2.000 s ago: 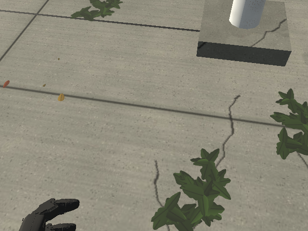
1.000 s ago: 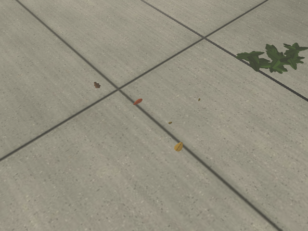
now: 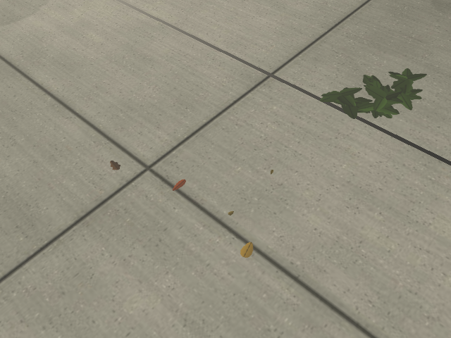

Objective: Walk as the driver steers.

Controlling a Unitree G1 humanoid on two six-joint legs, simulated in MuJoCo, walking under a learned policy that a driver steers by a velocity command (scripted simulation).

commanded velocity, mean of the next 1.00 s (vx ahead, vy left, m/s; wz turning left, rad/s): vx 0.46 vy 0.00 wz -0.47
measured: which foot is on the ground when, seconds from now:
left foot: down 0.00-0.02, up 0.04-0.48, down 0.50-1.00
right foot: up 0.00-0.00, down 0.02-0.52, up 0.54-0.96, down 0.98-1.00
